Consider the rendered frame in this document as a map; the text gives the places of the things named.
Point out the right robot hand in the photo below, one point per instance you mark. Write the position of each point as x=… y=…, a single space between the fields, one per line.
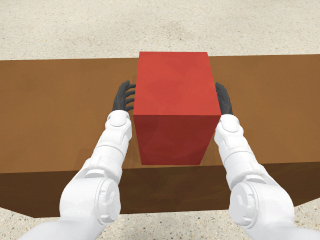
x=223 y=99

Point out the left robot upper arm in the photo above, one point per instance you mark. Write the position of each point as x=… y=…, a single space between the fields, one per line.
x=87 y=206

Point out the left robot forearm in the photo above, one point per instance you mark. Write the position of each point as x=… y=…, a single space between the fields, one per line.
x=110 y=151

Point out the carton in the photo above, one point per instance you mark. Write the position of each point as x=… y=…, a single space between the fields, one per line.
x=176 y=108

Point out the right robot upper arm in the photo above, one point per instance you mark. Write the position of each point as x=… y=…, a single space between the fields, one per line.
x=266 y=212

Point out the pedestal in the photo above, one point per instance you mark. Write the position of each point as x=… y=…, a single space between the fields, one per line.
x=53 y=113

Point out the left robot hand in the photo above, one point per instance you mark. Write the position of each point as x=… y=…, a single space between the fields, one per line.
x=120 y=100

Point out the right robot forearm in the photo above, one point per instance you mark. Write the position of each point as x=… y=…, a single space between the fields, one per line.
x=236 y=155

